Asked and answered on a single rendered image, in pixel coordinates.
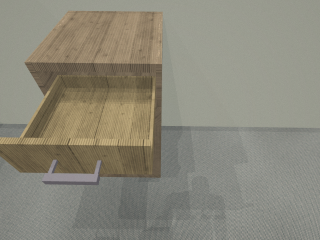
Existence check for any handle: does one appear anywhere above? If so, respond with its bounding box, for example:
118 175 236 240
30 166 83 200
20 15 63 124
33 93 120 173
42 159 102 185

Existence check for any drawer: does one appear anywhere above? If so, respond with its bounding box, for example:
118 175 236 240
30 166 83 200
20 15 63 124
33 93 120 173
0 75 156 175

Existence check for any cabinet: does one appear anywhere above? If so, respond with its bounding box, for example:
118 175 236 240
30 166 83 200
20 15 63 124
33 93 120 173
24 11 163 178

